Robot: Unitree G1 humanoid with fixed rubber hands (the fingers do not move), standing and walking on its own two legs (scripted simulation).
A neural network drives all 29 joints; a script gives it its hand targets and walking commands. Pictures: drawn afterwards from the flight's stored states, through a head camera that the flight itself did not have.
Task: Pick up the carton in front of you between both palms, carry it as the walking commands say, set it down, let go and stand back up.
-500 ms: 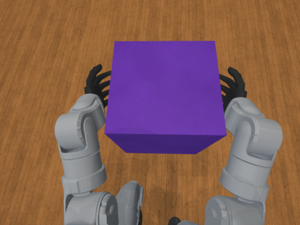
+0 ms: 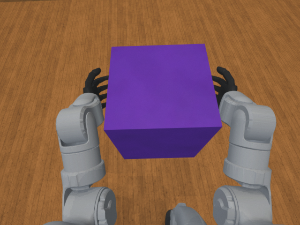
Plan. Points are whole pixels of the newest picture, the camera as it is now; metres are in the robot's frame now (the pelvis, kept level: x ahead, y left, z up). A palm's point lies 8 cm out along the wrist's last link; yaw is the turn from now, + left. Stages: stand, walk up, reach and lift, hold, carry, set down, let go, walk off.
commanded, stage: carry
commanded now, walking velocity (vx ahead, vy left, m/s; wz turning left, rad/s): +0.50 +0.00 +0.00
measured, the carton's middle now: (158, 109) +0.38 -0.02 +0.10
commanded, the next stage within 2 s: none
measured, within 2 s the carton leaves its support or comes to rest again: neither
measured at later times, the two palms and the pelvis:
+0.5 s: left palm (99, 19) +0.69 +0.15 +0.20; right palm (192, 21) +0.66 -0.15 +0.20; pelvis +0.32 +0.02 +0.04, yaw +0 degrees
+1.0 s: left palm out of the picture +0.96 +0.17 +0.24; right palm out of the picture +0.99 -0.13 +0.24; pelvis +0.62 -0.02 +0.10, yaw +1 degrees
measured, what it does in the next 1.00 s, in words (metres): climbs: right foot 0.04 m higher, then left foot 0.04 m higher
